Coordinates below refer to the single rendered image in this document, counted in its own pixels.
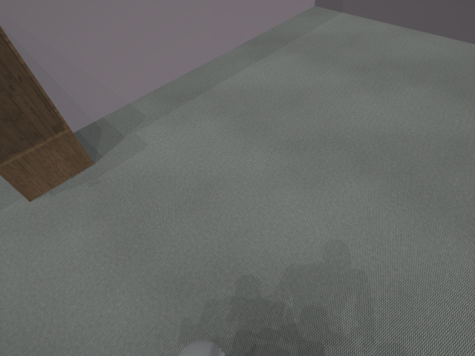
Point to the left robot thigh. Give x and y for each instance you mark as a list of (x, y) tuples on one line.
[(202, 348)]

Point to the cupboard door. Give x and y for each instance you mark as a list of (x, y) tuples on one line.
[(26, 119)]

